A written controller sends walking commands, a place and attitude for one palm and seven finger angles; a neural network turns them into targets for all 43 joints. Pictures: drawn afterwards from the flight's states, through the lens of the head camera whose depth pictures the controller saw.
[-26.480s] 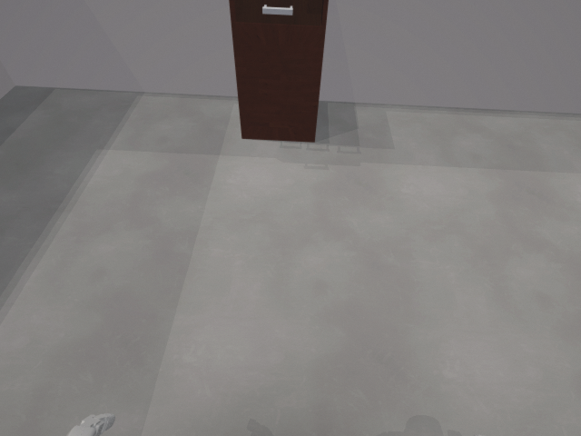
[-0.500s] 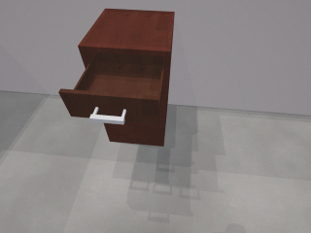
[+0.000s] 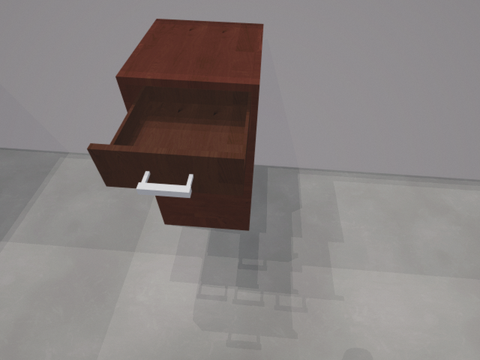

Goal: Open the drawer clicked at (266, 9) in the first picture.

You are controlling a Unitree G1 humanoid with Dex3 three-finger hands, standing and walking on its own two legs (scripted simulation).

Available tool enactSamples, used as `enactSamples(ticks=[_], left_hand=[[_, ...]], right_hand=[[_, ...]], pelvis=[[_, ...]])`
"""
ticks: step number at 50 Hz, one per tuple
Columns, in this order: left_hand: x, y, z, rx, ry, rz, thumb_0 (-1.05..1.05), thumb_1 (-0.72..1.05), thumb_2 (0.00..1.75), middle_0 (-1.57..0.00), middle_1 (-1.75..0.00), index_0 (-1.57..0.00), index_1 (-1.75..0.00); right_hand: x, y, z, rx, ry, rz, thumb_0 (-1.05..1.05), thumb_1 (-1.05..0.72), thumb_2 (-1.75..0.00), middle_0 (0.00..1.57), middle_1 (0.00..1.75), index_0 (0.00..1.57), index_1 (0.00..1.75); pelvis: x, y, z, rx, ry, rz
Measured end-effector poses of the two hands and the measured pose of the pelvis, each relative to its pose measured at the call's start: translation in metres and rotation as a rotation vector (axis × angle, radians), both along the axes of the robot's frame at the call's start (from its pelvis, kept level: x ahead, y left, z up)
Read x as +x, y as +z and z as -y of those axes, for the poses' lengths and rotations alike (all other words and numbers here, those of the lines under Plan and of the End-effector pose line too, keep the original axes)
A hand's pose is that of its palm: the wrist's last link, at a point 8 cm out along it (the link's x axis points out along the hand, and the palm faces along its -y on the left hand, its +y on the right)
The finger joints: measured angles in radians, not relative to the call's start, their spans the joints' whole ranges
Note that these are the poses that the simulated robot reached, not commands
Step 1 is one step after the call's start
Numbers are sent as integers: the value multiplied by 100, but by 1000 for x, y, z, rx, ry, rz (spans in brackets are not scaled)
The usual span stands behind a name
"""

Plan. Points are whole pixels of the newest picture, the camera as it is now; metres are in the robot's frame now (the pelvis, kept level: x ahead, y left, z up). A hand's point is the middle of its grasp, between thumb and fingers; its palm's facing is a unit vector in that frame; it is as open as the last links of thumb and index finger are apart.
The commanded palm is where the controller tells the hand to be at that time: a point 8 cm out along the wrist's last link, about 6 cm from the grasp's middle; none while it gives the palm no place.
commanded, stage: look to check the result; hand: left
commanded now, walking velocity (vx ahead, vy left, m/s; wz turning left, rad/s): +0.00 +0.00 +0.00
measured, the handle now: (166, 183) +0.51 +0.21 -0.07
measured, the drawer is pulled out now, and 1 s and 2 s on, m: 0.28 0.28 0.28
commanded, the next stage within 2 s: stand and wait in 0.54 s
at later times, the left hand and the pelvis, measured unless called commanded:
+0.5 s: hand out of the picture -0.01 +0.16 -0.18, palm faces +0.05 -0.98 -0.17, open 7.4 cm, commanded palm none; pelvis +0.01 +0.00 +0.00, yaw +0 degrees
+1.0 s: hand out of the picture +0.00 +0.15 -0.18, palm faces +0.04 -0.98 -0.17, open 7.4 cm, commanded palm none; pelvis +0.02 -0.01 +0.00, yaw +0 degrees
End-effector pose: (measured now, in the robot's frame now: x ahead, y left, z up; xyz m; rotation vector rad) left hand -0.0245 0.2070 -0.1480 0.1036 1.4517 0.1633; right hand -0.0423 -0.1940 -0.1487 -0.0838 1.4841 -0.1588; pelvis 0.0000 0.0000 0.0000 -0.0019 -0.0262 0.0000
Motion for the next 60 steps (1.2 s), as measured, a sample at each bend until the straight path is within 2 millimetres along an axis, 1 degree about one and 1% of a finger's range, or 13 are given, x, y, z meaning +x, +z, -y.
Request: enactSamples(ticks=[11, 26, 42, 60], left_hand=[[-1, 0, -2, -5, 3, -17, 0, 91, 90, -20, -30, -20, -30], [12, 0, -3, -1, 0, 3, 0, 91, 90, -20, -30, -20, -30], [17, 1, 1, 7, 0, -5, 0, 91, 90, -20, -30, -20, -30], [23, 2, 11, 9, -2, -11, 0, 91, 90, -20, -30, -20, -30]], right_hand=[[7, 1, -2, -5, 9, 4, 0, -91, -90, 20, 30, 20, 30], [18, -1, -4, 2, 13, 20, 0, -91, -90, 20, 30, 20, 30], [19, -1, 4, -1, 12, -3, 0, -91, -90, 20, 30, 20, 30], [30, -2, 14, -1, 11, 4, 0, -91, -90, 20, 30, 20, 30]], pelvis=[[3, 0, -4, 1, 1, -3], [8, 0, -4, 3, 3, -2], [13, 0, 1, 6, 5, -6], [20, 0, 11, 8, 2, -9]])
